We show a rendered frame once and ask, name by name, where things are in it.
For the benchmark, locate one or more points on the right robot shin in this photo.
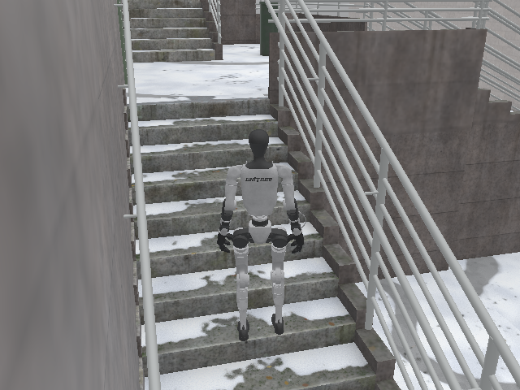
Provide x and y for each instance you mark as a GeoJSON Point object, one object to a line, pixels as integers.
{"type": "Point", "coordinates": [278, 298]}

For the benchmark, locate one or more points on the right robot hand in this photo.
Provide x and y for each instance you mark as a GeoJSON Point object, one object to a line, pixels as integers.
{"type": "Point", "coordinates": [299, 241]}

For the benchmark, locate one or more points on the right robot upper arm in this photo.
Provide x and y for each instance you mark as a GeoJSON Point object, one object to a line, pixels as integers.
{"type": "Point", "coordinates": [287, 185]}

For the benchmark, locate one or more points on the robot left forearm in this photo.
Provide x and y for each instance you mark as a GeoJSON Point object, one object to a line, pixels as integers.
{"type": "Point", "coordinates": [225, 221]}

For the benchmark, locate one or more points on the robot right forearm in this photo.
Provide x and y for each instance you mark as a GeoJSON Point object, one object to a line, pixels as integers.
{"type": "Point", "coordinates": [293, 216]}

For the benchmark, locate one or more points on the left robot upper arm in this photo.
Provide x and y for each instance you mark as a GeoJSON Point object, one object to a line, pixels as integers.
{"type": "Point", "coordinates": [233, 173]}

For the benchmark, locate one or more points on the robot right foot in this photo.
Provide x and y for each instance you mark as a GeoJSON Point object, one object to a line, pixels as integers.
{"type": "Point", "coordinates": [279, 327]}

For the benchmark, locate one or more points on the left robot hand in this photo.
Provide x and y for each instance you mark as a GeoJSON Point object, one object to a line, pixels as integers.
{"type": "Point", "coordinates": [221, 241]}

